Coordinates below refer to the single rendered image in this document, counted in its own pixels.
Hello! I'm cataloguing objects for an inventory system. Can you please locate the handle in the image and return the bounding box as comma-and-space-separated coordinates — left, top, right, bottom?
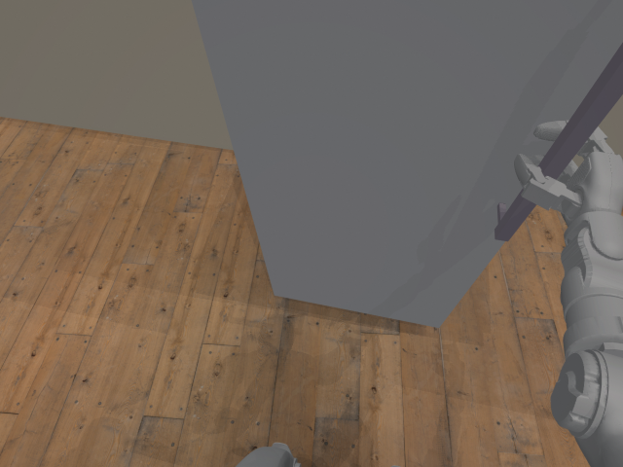
495, 43, 623, 241

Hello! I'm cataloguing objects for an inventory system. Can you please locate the robot right hand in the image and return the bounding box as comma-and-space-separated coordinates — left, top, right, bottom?
514, 121, 623, 226

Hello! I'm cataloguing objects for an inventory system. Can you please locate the left robot thigh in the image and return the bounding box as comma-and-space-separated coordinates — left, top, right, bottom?
236, 447, 301, 467

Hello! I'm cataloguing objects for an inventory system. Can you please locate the fridge door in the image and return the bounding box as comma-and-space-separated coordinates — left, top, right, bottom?
192, 0, 623, 328

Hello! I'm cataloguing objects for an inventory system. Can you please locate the left robot shin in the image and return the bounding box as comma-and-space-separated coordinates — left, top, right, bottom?
272, 443, 292, 454

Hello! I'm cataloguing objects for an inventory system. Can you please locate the right robot forearm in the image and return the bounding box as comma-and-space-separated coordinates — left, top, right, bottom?
561, 211, 623, 360

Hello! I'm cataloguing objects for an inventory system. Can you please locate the robot right upper arm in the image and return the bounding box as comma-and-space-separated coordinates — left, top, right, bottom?
550, 349, 623, 467

